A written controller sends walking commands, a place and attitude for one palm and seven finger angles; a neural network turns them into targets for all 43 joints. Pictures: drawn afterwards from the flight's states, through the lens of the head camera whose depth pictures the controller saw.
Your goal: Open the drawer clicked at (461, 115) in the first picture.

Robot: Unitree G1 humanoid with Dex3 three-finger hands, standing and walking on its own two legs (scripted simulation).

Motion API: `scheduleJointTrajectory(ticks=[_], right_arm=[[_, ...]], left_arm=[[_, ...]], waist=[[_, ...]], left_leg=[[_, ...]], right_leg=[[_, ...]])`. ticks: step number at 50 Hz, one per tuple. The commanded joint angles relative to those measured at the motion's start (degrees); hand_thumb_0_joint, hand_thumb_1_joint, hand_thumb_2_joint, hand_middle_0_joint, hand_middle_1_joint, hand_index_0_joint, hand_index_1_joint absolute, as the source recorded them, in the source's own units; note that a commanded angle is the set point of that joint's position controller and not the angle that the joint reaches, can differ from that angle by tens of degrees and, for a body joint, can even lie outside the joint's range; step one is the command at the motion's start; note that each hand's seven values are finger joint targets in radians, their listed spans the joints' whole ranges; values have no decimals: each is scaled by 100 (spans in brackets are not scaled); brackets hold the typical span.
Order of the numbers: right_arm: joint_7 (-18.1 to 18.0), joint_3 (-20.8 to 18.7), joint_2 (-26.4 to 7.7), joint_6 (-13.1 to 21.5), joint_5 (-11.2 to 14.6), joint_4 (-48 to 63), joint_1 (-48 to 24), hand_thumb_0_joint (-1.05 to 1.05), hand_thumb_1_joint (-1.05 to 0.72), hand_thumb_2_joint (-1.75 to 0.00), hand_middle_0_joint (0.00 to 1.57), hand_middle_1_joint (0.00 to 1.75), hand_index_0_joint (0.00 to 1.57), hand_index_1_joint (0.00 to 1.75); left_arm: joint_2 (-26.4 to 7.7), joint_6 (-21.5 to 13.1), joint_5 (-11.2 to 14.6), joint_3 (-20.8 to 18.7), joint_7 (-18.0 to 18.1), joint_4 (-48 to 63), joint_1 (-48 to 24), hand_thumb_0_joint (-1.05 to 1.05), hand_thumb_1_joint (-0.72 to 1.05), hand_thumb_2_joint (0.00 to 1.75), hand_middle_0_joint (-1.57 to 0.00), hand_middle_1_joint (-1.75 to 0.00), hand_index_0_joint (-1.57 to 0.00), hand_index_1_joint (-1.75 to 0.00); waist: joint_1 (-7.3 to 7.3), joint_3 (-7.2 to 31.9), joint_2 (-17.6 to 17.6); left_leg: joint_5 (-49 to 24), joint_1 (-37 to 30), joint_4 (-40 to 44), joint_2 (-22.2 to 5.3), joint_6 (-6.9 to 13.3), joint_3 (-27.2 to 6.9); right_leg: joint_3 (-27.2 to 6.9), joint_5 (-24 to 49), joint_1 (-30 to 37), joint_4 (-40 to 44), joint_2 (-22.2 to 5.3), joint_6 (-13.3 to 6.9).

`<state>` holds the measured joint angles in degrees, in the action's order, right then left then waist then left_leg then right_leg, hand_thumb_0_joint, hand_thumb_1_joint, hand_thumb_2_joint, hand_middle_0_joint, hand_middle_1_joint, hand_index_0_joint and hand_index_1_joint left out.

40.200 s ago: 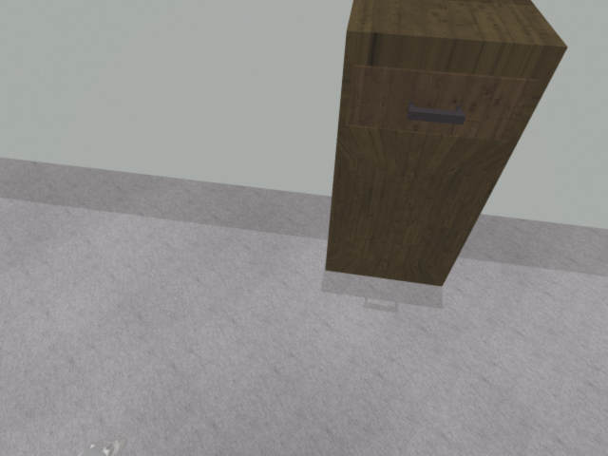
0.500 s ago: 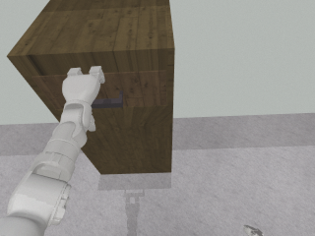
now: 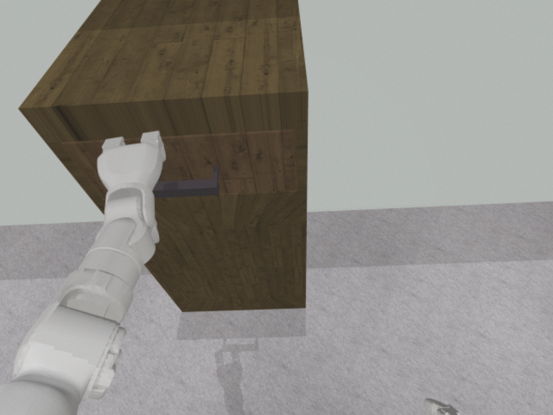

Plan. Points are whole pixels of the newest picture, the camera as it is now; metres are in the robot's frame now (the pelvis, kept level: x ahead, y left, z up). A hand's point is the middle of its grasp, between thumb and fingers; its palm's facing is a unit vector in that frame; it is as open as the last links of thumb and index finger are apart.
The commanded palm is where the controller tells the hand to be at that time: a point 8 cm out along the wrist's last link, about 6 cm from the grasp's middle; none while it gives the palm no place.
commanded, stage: re-aim the fingers above the handle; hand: left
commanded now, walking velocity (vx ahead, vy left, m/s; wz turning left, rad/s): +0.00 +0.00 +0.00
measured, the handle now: (185, 180) +0.52 +0.20 +0.00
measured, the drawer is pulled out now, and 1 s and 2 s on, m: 0.00 0.00 0.00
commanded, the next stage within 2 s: lower the fingers behind the handle in 0.46 s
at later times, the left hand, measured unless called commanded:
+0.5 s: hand (135, 200) +0.43 +0.24 +0.07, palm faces -0.15 +0.01 -0.99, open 13.8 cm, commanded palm +0.41 +0.19 +0.12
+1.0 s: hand (164, 213) +0.43 +0.21 +0.03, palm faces -0.16 -0.01 -0.99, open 13.9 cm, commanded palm +0.41 +0.18 +0.09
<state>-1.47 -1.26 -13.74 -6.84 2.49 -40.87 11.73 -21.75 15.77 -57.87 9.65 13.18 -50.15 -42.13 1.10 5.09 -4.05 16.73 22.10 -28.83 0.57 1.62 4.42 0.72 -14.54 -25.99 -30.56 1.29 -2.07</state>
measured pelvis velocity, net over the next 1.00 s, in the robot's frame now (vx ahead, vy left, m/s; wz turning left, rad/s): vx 0.00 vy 0.00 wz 0.02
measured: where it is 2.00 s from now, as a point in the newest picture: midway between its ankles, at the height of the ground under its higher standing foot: outside the picture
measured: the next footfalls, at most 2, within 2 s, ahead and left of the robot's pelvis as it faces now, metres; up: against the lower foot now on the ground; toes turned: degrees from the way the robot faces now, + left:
none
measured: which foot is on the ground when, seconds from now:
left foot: down 0.00-1.00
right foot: down 0.00-1.00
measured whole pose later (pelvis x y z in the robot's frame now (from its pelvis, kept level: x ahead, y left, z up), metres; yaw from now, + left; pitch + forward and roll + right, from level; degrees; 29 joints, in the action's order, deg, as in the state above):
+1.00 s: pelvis +0.00 +0.00 -0.01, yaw +1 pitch +12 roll +0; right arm -1.9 -1.5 -13.2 -7.7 2.0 -41.4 13.8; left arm -18.7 17.8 -54.8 12.9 10.9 -51.8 -41.5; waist 2.4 5.0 -4.2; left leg 17.8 26.3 -32.3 0.8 1.7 3.1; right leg 2.0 -15.6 -29.4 -33.1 0.9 -2.0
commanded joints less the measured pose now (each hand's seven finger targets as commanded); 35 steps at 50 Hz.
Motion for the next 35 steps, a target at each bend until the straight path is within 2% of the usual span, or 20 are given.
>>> scheduleJointTrajectory(ticks=[1,3,5,8,10,12,15,17,19,21,22,23,25,27,28,29,30,31,32,35], right_arm=[[-199,-339,-916,207,25,926,-199,0,-90,-90,20,30,20,30],[-286,-312,-865,268,-71,888,-127,0,-90,-90,20,30,20,30],[-308,-291,-768,304,-122,808,39,0,-90,-90,20,30,20,30],[-263,-288,-612,355,-148,602,226,0,-90,-90,20,30,20,30],[-198,-258,-614,393,-175,484,198,0,-90,-90,20,30,20,30],[-163,-164,-536,403,-108,509,-65,0,-90,-90,20,30,20,30],[-137,-89,-614,354,-63,506,-342,0,-90,-90,20,30,20,30],[-111,-77,-691,275,-43,460,-344,0,-90,-90,20,30,20,30],[-123,-132,-836,138,22,549,-277,0,-90,-90,20,30,20,30],[-170,-189,-949,62,99,806,-276,0,-90,-90,20,30,20,30],[-214,-235,-996,57,97,868,-285,0,-90,-90,20,30,20,30],[-256,-264,-994,101,78,934,-330,0,-90,-90,20,30,20,30],[-303,-241,-918,257,29,964,-296,0,-90,-90,20,30,20,30],[-328,-263,-822,397,-52,813,-56,0,-90,-90,20,30,20,30],[-358,-271,-785,423,-92,739,72,0,-90,-90,20,30,20,30],[-384,-281,-748,430,-128,670,220,0,-90,-90,20,30,20,30],[-401,-299,-751,434,-170,594,310,0,-90,-90,20,30,20,30],[-379,-305,-687,444,-168,541,373,0,-90,-90,20,30,20,30],[-323,-274,-602,480,-167,491,384,0,-90,-90,20,30,20,30],[-191,-228,-609,444,-140,444,227,0,-90,-90,20,30,20,30]], left_arm=[[355,-527,447,852,-896,2142,-2032,0,-50,30,-30,-120,-30,-120],[75,-1164,428,708,-1084,2662,-2149,0,-50,30,-30,-120,-30,-120],[-444,-1769,303,322,-902,3158,-2545,0,-50,30,-30,-120,-30,-120],[-1207,-2211,-43,-630,-72,3036,-2698,0,-50,30,-30,-120,-30,-120],[-1927,-2033,-220,-1413,596,2586,-2616,0,-50,30,-30,-120,-30,-120],[-1739,-1569,-240,-1288,1038,2171,-2365,0,-50,30,-30,-120,-30,-120],[-1694,-719,-311,-1070,1209,1302,-2135,0,-50,30,-30,-120,-30,-120],[-1506,-74,-355,-763,1007,654,-1953,0,-50,30,-30,-120,-30,-120],[-1300,371,-166,-495,435,234,-1708,0,-50,30,-30,-120,-30,-120],[-650,400,244,83,-349,552,-1495,0,-50,30,-30,-120,-30,-120],[-217,211,383,494,-745,979,-1673,0,-50,30,-30,-120,-30,-120],[209,-70,510,844,-1082,1447,-1797,0,-50,30,-30,-120,-30,-120],[503,-759,575,1148,-1345,2416,-2147,0,-50,30,-30,-120,-30,-120],[203,-1398,560,923,-1260,3014,-2371,0,-50,30,-30,-120,-30,-120],[-198,-1708,481,592,-1125,3218,-2588,0,-50,30,-30,-120,-30,-120],[-576,-2010,406,207,-934,3293,-2739,0,-50,30,-30,-120,-30,-120],[-1183,-2286,330,-363,-654,3418,-2930,0,-50,30,-30,-120,-30,-120],[-1352,-2450,175,-685,-324,3194,-2759,0,-50,30,-30,-120,-30,-120],[-1227,-2484,42,-712,40,2991,-2784,0,-50,30,-30,-120,-30,-120],[-1950,-1959,-147,-1511,936,2159,-2357,0,-50,30,-30,-120,-30,-120]], waist=[[452,2052,954],[427,1971,720],[324,2011,361],[34,2113,-3],[-215,2098,26],[-276,1998,273],[-344,1991,430],[-323,2164,446],[-138,2214,872],[99,2195,1187],[319,2061,1378],[473,1863,1323],[567,1861,968],[484,1998,309],[462,2057,169],[395,2112,205],[293,2120,120],[153,2077,154],[107,2087,201],[-232,2130,360]], left_leg=[[-2053,-1030,-63,138,186,-274],[-2101,-1121,-169,199,200,-366],[-2095,-1178,-213,202,143,-442],[-2477,-1068,-332,155,-16,-463],[-2405,-558,-280,173,-118,-414],[-2057,-204,-199,187,-134,-254],[-1750,-15,-8,154,-152,-79],[-1746,-104,100,101,-132,7],[-1702,-133,123,116,-54,36],[-1752,-274,106,143,73,-1],[-1745,-395,58,156,122,-86],[-1726,-523,-13,182,174,-151],[-1771,-820,-93,220,216,-335],[-2044,-1256,-227,234,202,-476],[-2091,-1336,-285,222,170,-512],[-2096,-1260,-333,219,140,-512],[-2098,-1131,-363,212,83,-497],[-2112,-903,-391,212,29,-508],[-2118,-722,-434,205,2,-479],[-1917,-5,-342,226,-121,-349]], right_leg=[[-44,2232,1313,259,-6,115],[-79,2195,1147,181,-30,105],[-113,2023,1022,124,-21,37],[-71,2007,868,-99,24,-60],[-68,1959,1087,-205,44,-95],[-121,1927,1288,-209,13,-65],[-197,1794,1576,-64,-27,-23],[-189,1899,1710,15,-47,31],[-172,2102,1891,142,-40,107],[-142,2485,2036,242,-67,158],[-94,2557,1871,262,-57,189],[-78,2536,1627,302,-68,205],[-88,2194,1304,255,-64,165],[-88,2029,962,150,-25,86],[-104,1943,849,109,-12,61],[-108,1938,837,37,-6,36],[-135,1956,884,-7,-18,8],[-101,1915,828,-131,-6,-20],[-96,1868,783,-204,-17,-24],[-109,1776,1153,-351,19,-69]])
